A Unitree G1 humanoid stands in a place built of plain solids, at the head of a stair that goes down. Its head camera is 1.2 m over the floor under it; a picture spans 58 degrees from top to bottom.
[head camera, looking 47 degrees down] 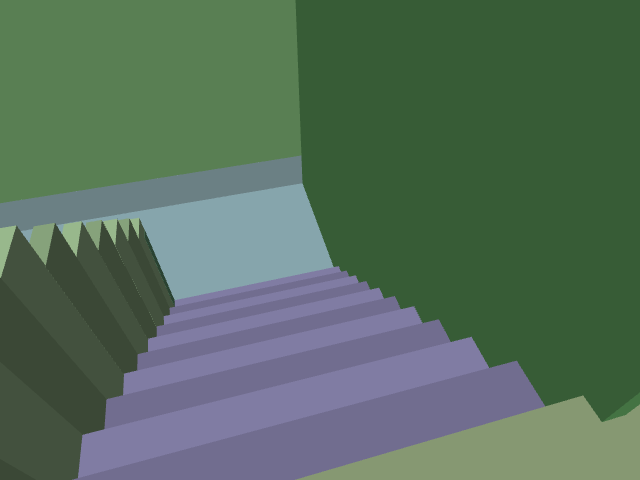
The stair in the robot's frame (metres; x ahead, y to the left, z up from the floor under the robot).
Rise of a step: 0.20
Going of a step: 0.22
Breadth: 1.53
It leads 15 degrees to the left of straight ahead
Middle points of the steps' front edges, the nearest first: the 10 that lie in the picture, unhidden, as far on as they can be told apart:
0.53 0.05 -0.20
0.74 0.11 -0.40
0.96 0.16 -0.60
1.17 0.22 -0.80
1.38 0.28 -1.00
1.59 0.33 -1.20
1.81 0.39 -1.40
2.02 0.45 -1.60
2.23 0.50 -1.80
2.44 0.56 -2.00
